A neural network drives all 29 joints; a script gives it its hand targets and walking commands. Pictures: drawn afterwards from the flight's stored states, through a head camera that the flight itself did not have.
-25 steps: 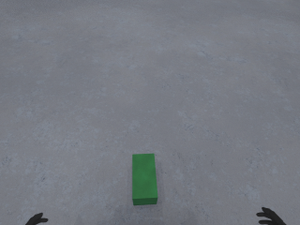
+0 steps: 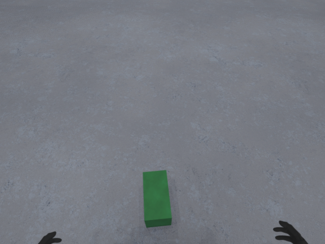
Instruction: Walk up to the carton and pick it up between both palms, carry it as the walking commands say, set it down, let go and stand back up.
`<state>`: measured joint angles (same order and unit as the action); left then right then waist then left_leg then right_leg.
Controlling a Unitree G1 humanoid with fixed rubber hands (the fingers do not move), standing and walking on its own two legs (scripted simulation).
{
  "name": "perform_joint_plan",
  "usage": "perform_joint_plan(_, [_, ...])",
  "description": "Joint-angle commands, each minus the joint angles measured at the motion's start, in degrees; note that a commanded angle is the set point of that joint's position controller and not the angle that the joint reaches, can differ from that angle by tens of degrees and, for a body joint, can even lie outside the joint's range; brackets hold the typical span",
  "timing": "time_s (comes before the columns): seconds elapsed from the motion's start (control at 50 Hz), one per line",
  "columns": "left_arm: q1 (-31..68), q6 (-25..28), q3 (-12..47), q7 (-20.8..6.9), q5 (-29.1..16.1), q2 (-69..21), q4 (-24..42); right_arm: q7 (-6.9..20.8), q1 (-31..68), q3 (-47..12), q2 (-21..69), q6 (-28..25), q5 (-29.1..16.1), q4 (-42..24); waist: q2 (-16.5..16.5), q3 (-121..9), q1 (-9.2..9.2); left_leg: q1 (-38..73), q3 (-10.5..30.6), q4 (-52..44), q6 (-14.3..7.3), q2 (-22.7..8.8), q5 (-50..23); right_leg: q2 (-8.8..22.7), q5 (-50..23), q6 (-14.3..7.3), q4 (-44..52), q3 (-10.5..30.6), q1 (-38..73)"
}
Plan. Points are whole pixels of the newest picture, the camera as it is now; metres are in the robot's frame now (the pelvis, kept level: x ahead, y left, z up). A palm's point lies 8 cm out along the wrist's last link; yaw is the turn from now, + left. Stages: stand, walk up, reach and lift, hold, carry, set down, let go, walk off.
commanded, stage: walk up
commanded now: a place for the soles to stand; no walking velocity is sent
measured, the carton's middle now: (156, 198) +0.47 +0.04 -0.70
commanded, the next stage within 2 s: reach and lift in 0.44 s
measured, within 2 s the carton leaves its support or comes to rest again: neither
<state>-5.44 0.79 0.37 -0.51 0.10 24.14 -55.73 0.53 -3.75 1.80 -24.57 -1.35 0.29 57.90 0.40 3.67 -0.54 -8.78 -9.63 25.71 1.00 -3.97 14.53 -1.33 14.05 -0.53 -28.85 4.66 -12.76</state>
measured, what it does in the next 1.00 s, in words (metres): stands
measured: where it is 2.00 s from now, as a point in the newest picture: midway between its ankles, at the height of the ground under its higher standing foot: outside the picture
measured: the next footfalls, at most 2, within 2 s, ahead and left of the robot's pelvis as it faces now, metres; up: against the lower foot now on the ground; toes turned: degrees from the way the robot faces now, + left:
none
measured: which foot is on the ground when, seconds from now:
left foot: down 0.00-1.00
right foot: down 0.00-1.00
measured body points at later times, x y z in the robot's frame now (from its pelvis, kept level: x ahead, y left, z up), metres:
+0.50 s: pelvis +0.00 +0.00 +0.00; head +0.03 +0.00 +0.45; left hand +0.14 +0.31 -0.10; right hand +0.14 -0.33 -0.10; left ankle -0.01 +0.13 -0.74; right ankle +0.02 -0.11 -0.74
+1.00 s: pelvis -0.01 +0.01 -0.04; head +0.11 +0.02 +0.39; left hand +0.24 +0.27 -0.14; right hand +0.25 -0.26 -0.13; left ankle -0.01 +0.13 -0.74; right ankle +0.02 -0.11 -0.74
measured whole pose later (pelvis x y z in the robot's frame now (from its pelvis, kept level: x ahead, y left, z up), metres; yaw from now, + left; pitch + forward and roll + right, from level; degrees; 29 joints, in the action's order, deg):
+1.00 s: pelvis -0.01 +0.01 -0.04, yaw +5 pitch +14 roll +0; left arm 8.8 -14.0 -7.7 0.2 4.6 12.0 -33.1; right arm 3.4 7.5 10.4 -17.0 11.8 1.5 35.2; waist 0.0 0.6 -2.1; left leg -40.9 -3.5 48.4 -0.5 -1.4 21.9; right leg 1.1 21.5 1.2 -48.6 1.1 -41.5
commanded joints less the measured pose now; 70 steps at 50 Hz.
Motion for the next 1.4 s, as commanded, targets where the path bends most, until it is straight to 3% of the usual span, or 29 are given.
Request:
perform_joint_plan(0.0, [1.57,0.28,-1.99,0.24,-0.15,10.20,2.19,-0.32,3.08,2.09,-10.71,-0.54,0.00,-2.33,0.09,-5.26,0.37,4.24,6.49,-5.20,-3.48,-6.00,-5.96,5.76,-14.94,-3.09,4.38,4.47,-0.82])
perform_joint_plan(0.42, [1.97,0.06,-2.13,0.18,0.22,10.30,2.26,-0.18,3.16,2.46,-10.40,0.02,0.20,-1.60,0.67,-4.99,-0.14,6.32,5.98,-5.56,-3.27,-5.45,-3.14,5.71,-11.70,-3.28,7.34,6.11,-2.62])
perform_joint_plan(0.44, [6.81,-3.17,-10.65,-2.41,8.25,0.67,21.01,1.73,6.85,5.56,0.18,2.65,3.01,-21.71,4.26,6.63,1.75,-6.65,9.09,2.10,-0.57,6.35,-2.76,0.94,0.91,0.38,8.97,-3.47,-10.71])
perform_joint_plan(0.46, [0.72,-6.82,-10.59,-3.13,8.75,3.24,17.82,2.35,1.13,8.65,-1.44,5.71,5.29,-26.89,3.91,5.68,0.39,1.07,7.55,2.13,-1.57,6.93,-2.64,0.50,4.14,0.44,9.31,-5.06,-11.54])
perform_joint_plan(0.5, [0.00,-10.79,-13.38,-3.61,7.93,5.00,20.36,3.45,1.45,12.75,-5.48,9.24,4.96,-29.90,1.67,2.17,-0.79,2.67,4.88,2.84,-1.05,7.05,0.85,0.11,6.59,1.24,6.73,-7.14,-10.01])
perform_joint_plan(0.56, [3.18,-13.14,-14.67,-3.28,7.84,4.04,27.97,3.33,-2.36,13.99,-5.33,12.42,5.48,-30.64,2.52,-3.41,-3.55,3.71,5.39,2.76,-1.07,7.82,0.46,-0.12,2.42,1.44,4.99,-6.78,-6.77])
perform_joint_plan(0.64, [4.79,-13.86,-13.22,-3.18,6.57,-0.40,31.89,3.49,1.01,13.24,-4.32,13.16,4.44,-31.30,1.59,-6.69,-3.58,-0.10,7.60,5.60,-0.74,6.11,-3.43,-0.21,-4.62,1.56,-0.39,-5.60,-7.01])
perform_joint_plan(0.78, [9.50,-14.81,-9.98,-0.83,5.49,-4.14,30.87,4.02,6.80,11.95,-3.43,13.58,1.86,-27.82,-2.65,-14.33,-3.20,-5.83,9.87,13.03,0.98,5.14,-13.74,-1.55,-11.77,1.96,-10.71,-6.35,-16.53])
perform_joint_plan(0.86, [11.99,-14.49,-9.60,0.40,5.34,-5.48,28.12,3.57,9.23,11.55,-2.78,12.59,1.75,-26.61,-2.57,-20.86,-1.64,-6.71,11.08,17.66,1.06,5.35,-21.66,-2.27,-14.88,1.66,-14.48,-6.51,-24.66])
perform_joint_plan(0.92, [14.45,-14.14,-9.94,1.00,4.80,-5.63,27.01,2.82,12.35,11.17,-2.01,12.20,1.43,-27.25,-1.34,-25.20,-1.11,-9.14,11.32,20.13,0.80,5.58,-23.15,-2.46,-16.06,1.45,-15.86,-6.28,-27.92])
perform_joint_plan(1.02, [20.33,-14.23,-9.90,1.24,3.56,-5.73,26.53,1.60,18.53,10.44,0.34,12.82,0.33,-27.94,0.76,-29.49,-1.49,-16.59,10.72,21.96,0.39,6.16,-17.46,-2.02,-14.54,1.72,-17.20,-5.85,-29.21])
perform_joint_plan(1.2, [38.49,-16.04,-9.18,1.53,1.93,-5.21,24.44,-0.62,35.16,10.09,3.82,15.08,-1.32,-25.89,0.74,-30.65,-1.89,-30.19,9.50,23.13,0.35,6.86,0.03,-0.93,-1.39,1.97,-18.53,-4.98,-32.32])
perform_joint_plan(1.38, [55.95,-16.19,-10.30,3.36,1.62,-6.00,17.11,-3.71,51.65,12.24,6.34,15.34,-0.59,-19.50,-0.56,-39.18,-2.04,-37.55,8.82,25.78,0.24,8.04,0.76,-1.23,-1.33,2.72,-20.88,-5.44,-34.28])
